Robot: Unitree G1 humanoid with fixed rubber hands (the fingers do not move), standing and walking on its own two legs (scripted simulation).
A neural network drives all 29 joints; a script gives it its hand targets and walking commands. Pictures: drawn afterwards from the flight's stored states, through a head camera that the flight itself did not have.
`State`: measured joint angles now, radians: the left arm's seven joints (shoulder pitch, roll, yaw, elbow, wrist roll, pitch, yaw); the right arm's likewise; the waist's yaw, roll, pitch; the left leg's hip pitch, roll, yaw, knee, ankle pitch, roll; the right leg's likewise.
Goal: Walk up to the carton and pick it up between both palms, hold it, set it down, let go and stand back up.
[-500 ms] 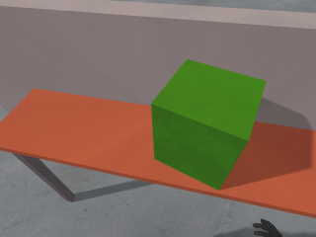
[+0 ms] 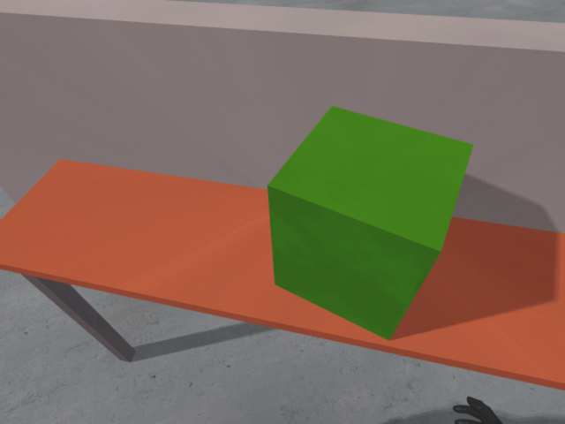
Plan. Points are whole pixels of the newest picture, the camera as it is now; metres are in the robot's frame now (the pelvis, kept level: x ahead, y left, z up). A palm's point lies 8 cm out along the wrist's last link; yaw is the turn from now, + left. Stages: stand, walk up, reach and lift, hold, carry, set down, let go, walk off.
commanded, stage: stand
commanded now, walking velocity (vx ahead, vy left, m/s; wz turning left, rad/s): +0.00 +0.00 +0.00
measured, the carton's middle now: (360, 224) +0.40 -0.08 +0.05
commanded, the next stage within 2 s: none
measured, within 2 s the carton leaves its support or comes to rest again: neither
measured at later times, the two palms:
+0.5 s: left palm out of the picture +0.05 +0.27 -0.11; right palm out of the picture +0.11 -0.26 -0.10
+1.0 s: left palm out of the picture +0.05 +0.27 -0.11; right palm out of the picture +0.11 -0.26 -0.10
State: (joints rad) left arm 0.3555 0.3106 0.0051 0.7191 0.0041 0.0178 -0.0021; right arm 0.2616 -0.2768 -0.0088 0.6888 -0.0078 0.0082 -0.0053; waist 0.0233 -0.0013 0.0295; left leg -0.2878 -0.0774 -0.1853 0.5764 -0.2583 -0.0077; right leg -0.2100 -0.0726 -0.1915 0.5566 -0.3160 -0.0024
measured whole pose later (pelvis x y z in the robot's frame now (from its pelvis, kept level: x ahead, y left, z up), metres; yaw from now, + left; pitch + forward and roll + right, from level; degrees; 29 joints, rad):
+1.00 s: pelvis +0.00 +0.00 +0.00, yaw +0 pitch -2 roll -1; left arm 0.35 0.31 0.00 0.74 0.00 0.01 0.00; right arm 0.26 -0.27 -0.01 0.72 -0.01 0.01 -0.01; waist 0.03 0.01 0.03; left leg -0.28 -0.06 -0.18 0.58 -0.26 -0.02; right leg -0.20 -0.06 -0.18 0.55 -0.31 -0.01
